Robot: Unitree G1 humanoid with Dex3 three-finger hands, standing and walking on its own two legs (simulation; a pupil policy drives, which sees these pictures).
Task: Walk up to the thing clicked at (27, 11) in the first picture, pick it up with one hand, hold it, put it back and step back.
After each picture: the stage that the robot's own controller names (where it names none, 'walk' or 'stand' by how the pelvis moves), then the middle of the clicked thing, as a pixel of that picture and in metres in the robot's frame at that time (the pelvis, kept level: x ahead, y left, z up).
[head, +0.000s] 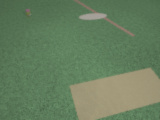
stand; (28, 13) +2.16 +0.75 -0.72
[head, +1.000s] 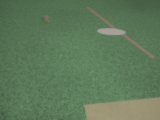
walk; (46, 20) +2.06 +0.38 -0.69
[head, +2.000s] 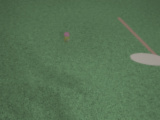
walk; (66, 37) +1.43 +0.10 -0.71
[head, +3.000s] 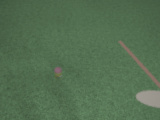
walk; (58, 73) +0.95 +0.15 -0.71
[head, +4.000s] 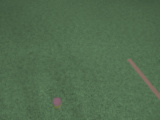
walk; (57, 104) +0.61 +0.14 -0.72
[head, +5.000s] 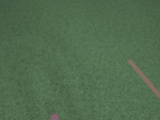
stand; out of the picture +0.43 +0.16 -0.71
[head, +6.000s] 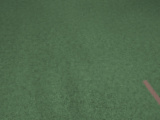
stand; out of the picture +0.37 +0.15 -0.72
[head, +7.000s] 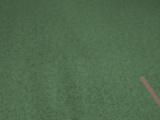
stand; out of the picture +0.36 +0.14 -0.71
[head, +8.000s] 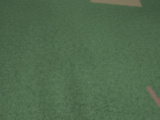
stand; out of the picture +0.39 +0.13 -0.72
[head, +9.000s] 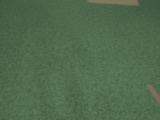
stand; out of the picture +0.39 +0.12 -0.73
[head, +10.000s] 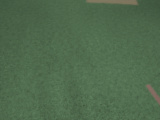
stand; out of the picture +0.38 +0.14 -0.73
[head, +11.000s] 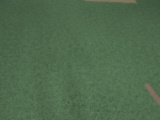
stand; out of the picture +0.37 +0.14 -0.73
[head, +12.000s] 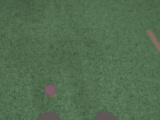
go down; (51, 92) +0.42 +0.14 -0.52
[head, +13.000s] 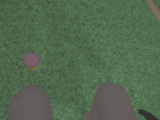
go down; (32, 63) +0.46 +0.19 -0.31
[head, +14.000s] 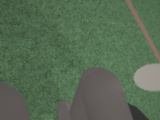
close in; out of the picture +0.44 +0.23 -0.25
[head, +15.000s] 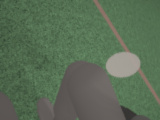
close; out of the picture +0.45 +0.25 -0.23
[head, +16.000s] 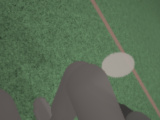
lift; out of the picture +0.43 +0.25 -0.23
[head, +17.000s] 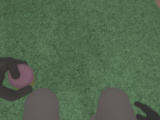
lift; (23, 80) +0.33 +0.20 -0.07
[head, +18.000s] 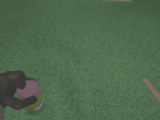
hold; (32, 98) +0.31 +0.17 +0.03
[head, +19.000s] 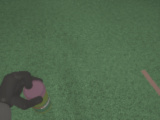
hold; (38, 97) +0.32 +0.15 -0.01
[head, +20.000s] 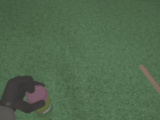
crouch; (40, 102) +0.31 +0.14 -0.04
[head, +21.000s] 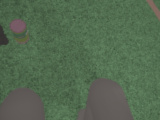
lower; (20, 32) +0.61 +0.18 -0.28
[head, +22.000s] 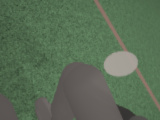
lower; out of the picture +0.68 +0.29 -0.27
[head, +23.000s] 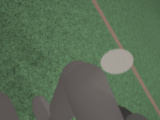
lower; out of the picture +0.67 +0.31 -0.26
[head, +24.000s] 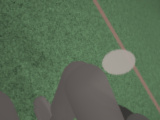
lower; out of the picture +0.67 +0.31 -0.26
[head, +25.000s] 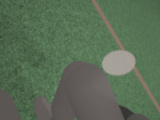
lower; out of the picture +0.67 +0.31 -0.25
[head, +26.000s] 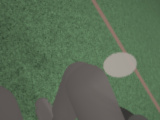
loosen; out of the picture +0.67 +0.31 -0.25
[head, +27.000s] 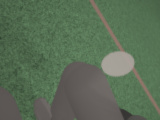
withdraw; out of the picture +0.67 +0.31 -0.25
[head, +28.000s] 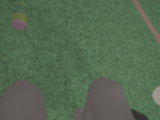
walk; (20, 16) +0.70 +0.24 -0.31
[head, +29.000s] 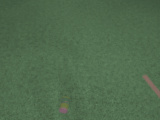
stand; (64, 104) +0.63 +0.09 -0.68
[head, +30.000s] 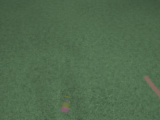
stand; (65, 104) +0.65 +0.11 -0.69
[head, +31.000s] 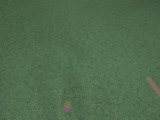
stand; (67, 102) +0.64 +0.10 -0.70
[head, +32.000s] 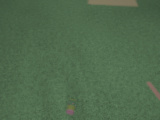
walk; (71, 106) +0.67 +0.09 -0.75
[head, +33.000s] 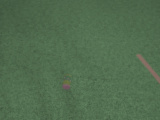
walk; (66, 81) +0.76 +0.12 -0.73
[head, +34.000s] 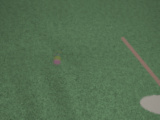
walk; (57, 57) +1.00 +0.14 -0.73
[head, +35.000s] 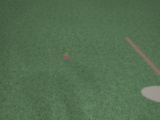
stand; (66, 54) +1.25 +0.19 -0.73
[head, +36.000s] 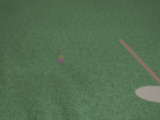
stand; (61, 56) +1.24 +0.19 -0.75
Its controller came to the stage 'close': yes
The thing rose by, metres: 0.71
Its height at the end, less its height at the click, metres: -0.02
